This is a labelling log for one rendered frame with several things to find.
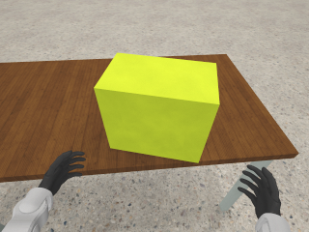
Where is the left robot forearm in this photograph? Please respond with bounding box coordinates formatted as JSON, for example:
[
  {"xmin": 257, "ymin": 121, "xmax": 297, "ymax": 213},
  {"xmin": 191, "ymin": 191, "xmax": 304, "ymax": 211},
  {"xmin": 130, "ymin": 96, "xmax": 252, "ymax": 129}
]
[{"xmin": 2, "ymin": 188, "xmax": 54, "ymax": 232}]

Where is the table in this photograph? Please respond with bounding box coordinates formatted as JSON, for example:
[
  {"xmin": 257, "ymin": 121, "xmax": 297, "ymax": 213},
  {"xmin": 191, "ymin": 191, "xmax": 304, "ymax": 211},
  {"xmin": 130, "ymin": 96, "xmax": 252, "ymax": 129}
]
[{"xmin": 0, "ymin": 54, "xmax": 299, "ymax": 232}]

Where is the robot right hand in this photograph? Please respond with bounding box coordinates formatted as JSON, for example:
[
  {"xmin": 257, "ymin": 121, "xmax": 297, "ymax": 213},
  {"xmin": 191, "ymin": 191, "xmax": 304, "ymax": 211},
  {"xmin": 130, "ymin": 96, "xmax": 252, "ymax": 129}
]
[{"xmin": 238, "ymin": 164, "xmax": 281, "ymax": 219}]

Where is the right robot forearm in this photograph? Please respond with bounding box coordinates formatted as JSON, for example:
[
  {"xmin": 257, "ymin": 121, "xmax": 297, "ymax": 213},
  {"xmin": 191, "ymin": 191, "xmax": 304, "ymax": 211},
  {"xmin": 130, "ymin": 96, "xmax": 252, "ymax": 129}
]
[{"xmin": 255, "ymin": 213, "xmax": 291, "ymax": 232}]

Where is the carton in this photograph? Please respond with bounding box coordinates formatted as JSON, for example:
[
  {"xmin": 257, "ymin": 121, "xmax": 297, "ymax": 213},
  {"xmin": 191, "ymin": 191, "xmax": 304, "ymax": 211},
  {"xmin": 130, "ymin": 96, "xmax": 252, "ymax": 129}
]
[{"xmin": 94, "ymin": 52, "xmax": 220, "ymax": 163}]

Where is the robot left hand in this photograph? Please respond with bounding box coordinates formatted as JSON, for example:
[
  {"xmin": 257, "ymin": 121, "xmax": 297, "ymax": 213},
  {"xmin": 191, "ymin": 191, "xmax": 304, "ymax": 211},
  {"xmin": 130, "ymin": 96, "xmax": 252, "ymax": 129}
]
[{"xmin": 38, "ymin": 150, "xmax": 86, "ymax": 195}]

